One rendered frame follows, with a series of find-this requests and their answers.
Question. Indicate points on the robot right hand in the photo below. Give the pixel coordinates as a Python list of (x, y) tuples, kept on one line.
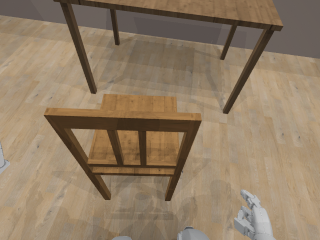
[(256, 221)]

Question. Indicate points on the right robot shin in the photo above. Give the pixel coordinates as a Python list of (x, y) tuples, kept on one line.
[(188, 227)]

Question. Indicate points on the table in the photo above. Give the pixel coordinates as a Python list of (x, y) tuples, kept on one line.
[(260, 14)]

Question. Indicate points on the robot right thigh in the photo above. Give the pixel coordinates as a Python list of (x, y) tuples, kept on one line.
[(191, 234)]

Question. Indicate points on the chair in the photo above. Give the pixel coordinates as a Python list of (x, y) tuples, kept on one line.
[(135, 135)]

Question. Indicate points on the robot left hand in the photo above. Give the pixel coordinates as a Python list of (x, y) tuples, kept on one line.
[(3, 163)]

